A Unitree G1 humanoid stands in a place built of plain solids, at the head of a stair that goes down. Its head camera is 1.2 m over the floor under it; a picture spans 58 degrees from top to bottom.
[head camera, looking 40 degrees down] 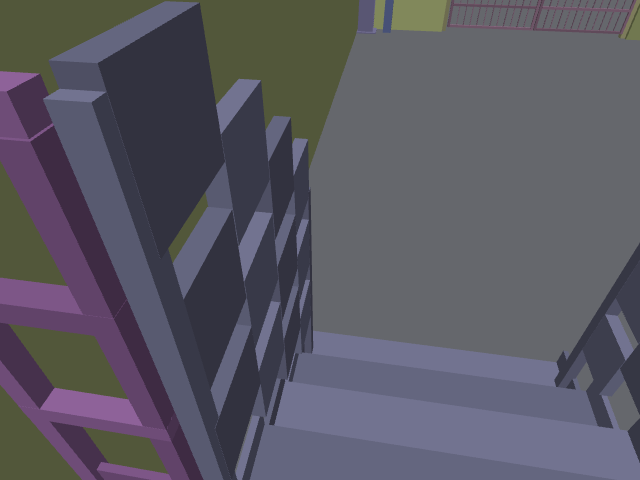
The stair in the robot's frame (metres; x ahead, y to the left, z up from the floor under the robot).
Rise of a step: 0.17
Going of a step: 0.27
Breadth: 1.32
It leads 9 degrees to the right of straight ahead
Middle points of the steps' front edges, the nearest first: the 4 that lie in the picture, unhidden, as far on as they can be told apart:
0.60 -0.45 -0.17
0.87 -0.49 -0.35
1.13 -0.53 -0.52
1.39 -0.58 -0.70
